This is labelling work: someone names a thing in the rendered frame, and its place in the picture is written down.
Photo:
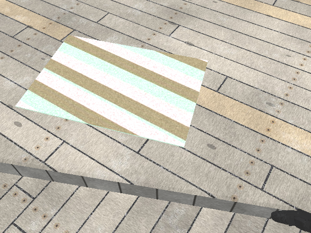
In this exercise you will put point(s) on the robot right hand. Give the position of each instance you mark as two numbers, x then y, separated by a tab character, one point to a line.
300	219

